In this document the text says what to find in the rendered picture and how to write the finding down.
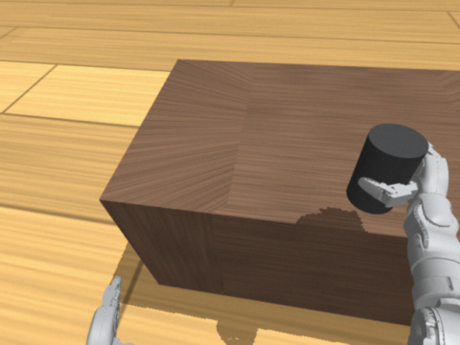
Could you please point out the can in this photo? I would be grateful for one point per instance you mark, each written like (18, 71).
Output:
(391, 154)

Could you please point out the right robot hand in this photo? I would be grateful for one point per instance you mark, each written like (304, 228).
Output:
(431, 176)

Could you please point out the right robot arm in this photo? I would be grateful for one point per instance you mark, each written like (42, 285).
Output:
(434, 257)

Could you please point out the left robot hand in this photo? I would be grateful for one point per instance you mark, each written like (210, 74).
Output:
(105, 320)

